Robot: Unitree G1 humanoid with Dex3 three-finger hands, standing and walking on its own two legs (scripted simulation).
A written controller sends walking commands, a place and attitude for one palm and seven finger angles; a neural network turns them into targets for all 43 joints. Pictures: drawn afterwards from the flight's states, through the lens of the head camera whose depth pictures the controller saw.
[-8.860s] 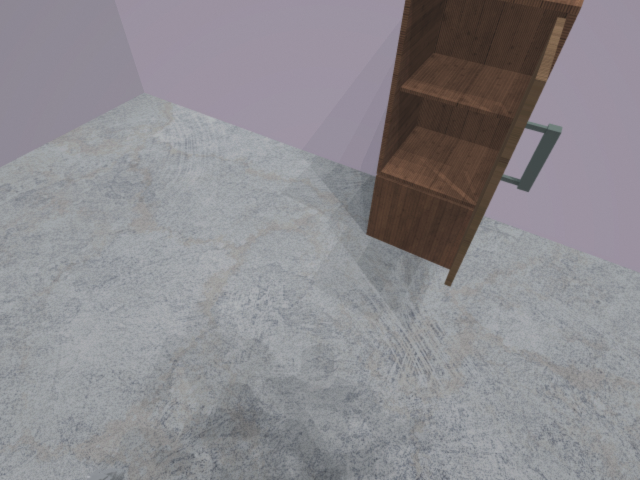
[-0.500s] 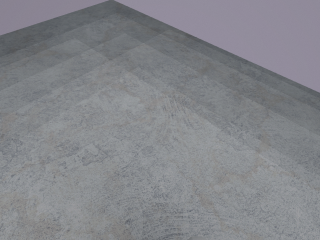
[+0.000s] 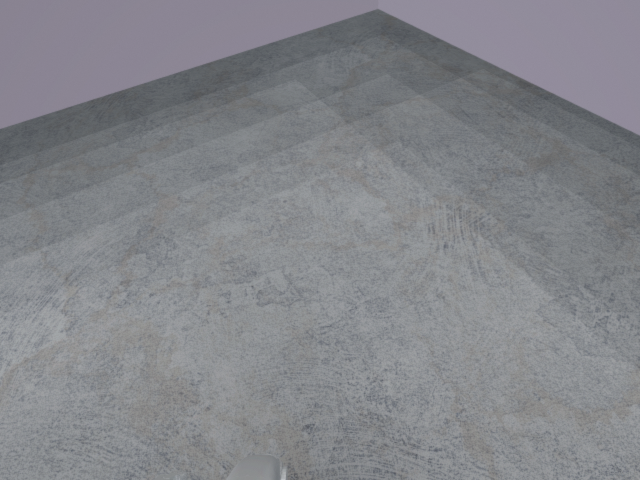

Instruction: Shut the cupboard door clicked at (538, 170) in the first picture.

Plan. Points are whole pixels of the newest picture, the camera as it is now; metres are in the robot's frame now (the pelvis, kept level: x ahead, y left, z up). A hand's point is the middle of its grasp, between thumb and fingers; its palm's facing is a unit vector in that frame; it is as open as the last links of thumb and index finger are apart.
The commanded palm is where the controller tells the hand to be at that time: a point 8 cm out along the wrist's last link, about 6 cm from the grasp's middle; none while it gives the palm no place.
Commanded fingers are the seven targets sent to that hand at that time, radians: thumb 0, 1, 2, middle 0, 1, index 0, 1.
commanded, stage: walk to a spot facing it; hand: left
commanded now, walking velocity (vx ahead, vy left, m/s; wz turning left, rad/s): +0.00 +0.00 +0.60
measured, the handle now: out of the picture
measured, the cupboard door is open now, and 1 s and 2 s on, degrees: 91 91 91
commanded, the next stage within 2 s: none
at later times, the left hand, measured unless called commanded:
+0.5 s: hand out of the picture -0.02 +0.27 -0.17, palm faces +0.36 -0.89 -0.28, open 7.3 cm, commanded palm none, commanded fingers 0.00 0.90 0.90 -0.20 -0.30 -0.20 -0.30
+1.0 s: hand out of the picture -0.06 +0.22 -0.17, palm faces +0.60 -0.77 -0.24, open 7.3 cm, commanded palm none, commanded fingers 0.00 0.90 0.90 -0.20 -0.30 -0.20 -0.30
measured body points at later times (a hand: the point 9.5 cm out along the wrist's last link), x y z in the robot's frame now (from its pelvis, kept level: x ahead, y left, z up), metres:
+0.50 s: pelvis -0.01 +0.03 -0.01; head +0.02 +0.05 +0.44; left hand -0.04 +0.32 -0.15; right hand +0.19 -0.17 -0.13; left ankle -0.04 +0.14 -0.74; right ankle +0.04 -0.12 -0.68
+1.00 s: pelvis -0.01 +0.01 -0.01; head +0.03 +0.04 +0.44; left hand -0.09 +0.26 -0.15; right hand +0.20 -0.16 -0.16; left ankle -0.08 +0.11 -0.72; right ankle +0.06 -0.10 -0.74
